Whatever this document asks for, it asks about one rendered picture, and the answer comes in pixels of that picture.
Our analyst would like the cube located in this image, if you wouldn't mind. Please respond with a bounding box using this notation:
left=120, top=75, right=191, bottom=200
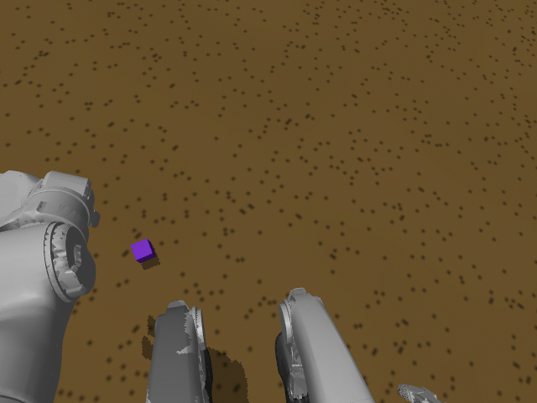
left=131, top=238, right=156, bottom=264

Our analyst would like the left robot arm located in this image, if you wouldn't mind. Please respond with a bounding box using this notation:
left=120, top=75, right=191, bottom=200
left=0, top=170, right=96, bottom=403

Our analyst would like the right robot hand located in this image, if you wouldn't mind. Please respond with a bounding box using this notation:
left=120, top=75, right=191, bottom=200
left=398, top=384, right=447, bottom=403

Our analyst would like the right robot foot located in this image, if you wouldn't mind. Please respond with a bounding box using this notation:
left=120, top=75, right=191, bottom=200
left=275, top=333, right=310, bottom=403

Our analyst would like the left robot hand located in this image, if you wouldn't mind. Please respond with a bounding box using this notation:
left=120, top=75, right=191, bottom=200
left=0, top=170, right=100, bottom=227

